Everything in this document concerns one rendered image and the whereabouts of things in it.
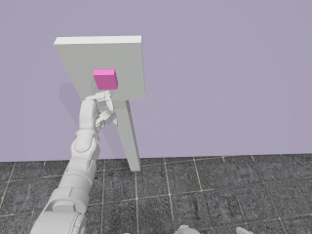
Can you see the button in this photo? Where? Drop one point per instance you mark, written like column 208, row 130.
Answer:
column 106, row 79

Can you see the right robot shin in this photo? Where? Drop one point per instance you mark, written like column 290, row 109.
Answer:
column 183, row 226

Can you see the left robot forearm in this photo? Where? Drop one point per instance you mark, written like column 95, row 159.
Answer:
column 72, row 194

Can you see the panel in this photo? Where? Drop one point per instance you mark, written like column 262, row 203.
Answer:
column 81, row 55

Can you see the left robot upper arm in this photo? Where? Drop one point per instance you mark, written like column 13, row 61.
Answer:
column 55, row 222

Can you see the left robot hand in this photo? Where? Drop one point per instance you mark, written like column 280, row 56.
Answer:
column 90, row 117

